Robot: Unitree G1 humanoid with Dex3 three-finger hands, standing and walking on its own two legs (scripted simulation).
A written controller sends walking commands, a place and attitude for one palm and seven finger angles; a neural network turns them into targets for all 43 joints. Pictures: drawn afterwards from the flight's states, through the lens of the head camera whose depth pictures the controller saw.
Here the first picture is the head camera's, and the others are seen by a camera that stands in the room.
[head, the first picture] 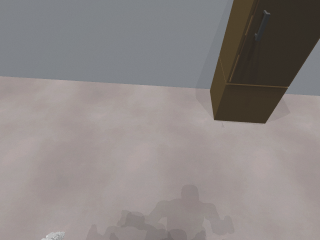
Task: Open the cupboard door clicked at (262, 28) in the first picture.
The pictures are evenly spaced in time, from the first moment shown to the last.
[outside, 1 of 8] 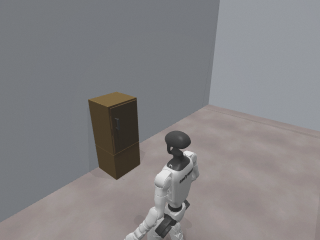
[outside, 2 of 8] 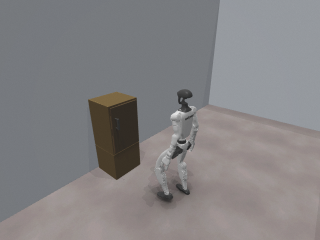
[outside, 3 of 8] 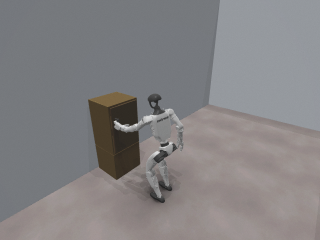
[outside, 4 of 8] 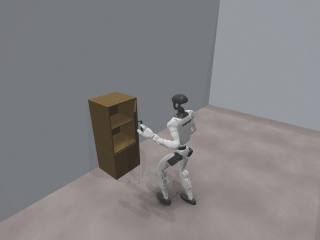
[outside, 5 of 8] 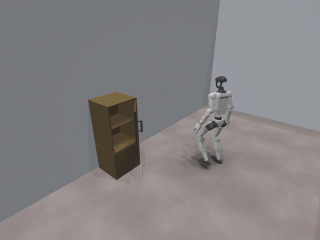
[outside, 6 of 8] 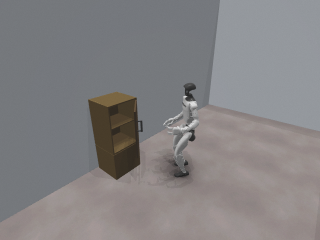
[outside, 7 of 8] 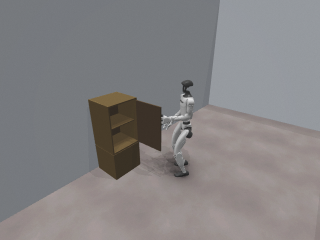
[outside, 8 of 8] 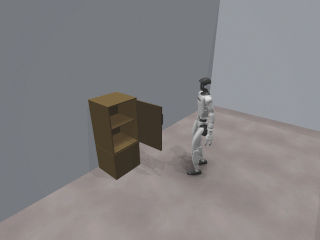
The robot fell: no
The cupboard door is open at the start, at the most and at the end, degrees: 0 94 94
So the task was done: yes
